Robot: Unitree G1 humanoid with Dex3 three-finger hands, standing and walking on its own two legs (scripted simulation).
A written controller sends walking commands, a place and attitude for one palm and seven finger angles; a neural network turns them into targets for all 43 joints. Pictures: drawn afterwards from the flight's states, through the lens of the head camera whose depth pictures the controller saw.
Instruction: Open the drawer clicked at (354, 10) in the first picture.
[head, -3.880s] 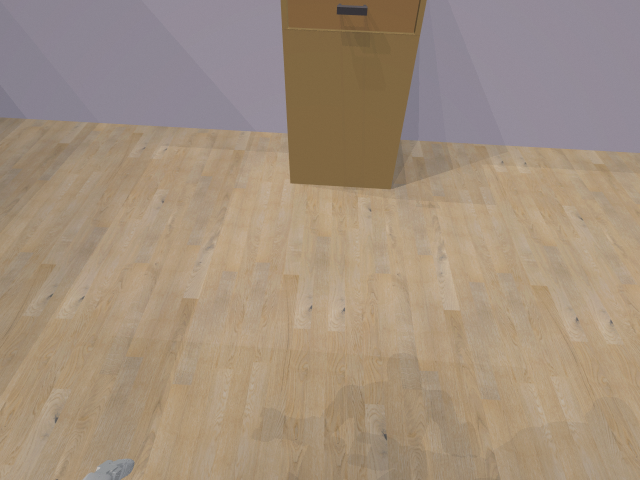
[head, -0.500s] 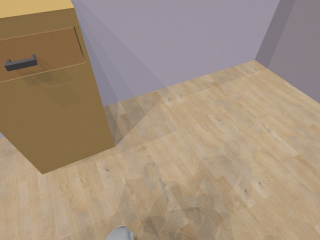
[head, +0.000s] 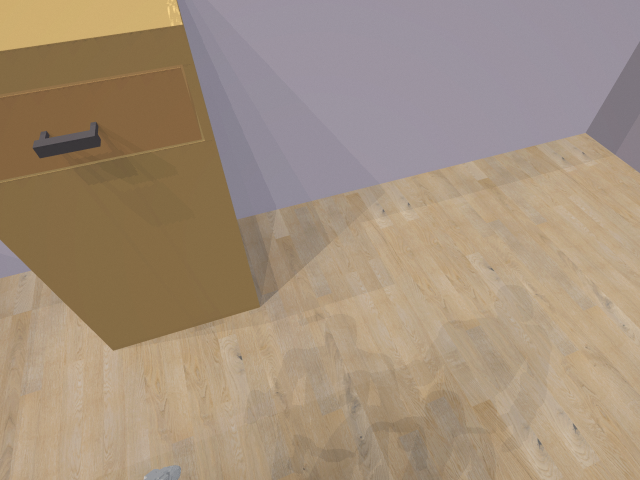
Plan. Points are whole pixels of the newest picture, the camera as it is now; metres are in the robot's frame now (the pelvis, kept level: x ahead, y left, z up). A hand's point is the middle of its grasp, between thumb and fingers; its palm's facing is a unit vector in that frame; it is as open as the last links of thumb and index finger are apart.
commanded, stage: turn to face it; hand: left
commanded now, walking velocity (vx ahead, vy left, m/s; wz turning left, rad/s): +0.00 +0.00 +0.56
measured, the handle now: (68, 137) +0.67 +0.49 +0.05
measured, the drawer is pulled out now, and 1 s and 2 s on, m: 0.00 0.00 0.00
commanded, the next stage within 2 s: take the last steps up to it in 0.42 s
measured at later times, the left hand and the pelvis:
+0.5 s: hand out of the picture -0.04 +0.18 -0.17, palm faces +0.33 -0.92 -0.24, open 7.4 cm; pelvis +0.01 -0.01 +0.00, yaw +16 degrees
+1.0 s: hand out of the picture +0.08 +0.18 -0.15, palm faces +0.34 -0.91 -0.22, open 7.4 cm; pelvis +0.07 -0.01 +0.00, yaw +20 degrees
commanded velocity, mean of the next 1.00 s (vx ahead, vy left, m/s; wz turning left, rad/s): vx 0.15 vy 0.01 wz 0.21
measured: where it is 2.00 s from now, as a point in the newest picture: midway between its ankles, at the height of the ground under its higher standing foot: (290, 473)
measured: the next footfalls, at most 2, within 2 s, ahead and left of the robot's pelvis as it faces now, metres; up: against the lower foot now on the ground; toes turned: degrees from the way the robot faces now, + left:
right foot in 0.02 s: +0.08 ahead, -0.12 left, +0.00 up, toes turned -4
left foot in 0.50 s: +0.00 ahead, +0.11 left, +0.00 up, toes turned +23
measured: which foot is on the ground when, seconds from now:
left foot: down 0.00-0.02, up 0.04-0.48, down 0.50-0.94, up 0.96-1.00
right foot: up 0.00-0.00, down 0.02-0.50, up 0.52-0.92, down 0.94-1.00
